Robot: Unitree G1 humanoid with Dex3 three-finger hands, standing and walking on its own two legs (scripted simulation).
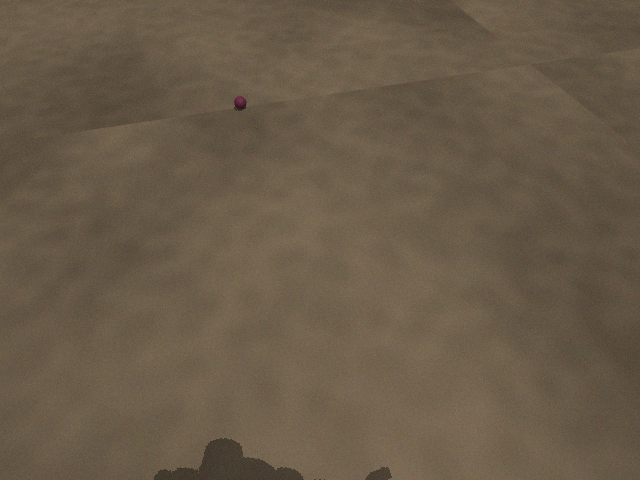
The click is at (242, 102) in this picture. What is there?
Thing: free ball
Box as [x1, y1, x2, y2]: [234, 96, 245, 108]
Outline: 238,96 235,98 234,103 238,108 242,108 245,105 245,100 243,97
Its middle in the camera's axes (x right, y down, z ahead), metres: -0.44 -0.78 +2.21
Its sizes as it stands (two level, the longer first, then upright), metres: 0.068 0.068 0.068
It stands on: the floor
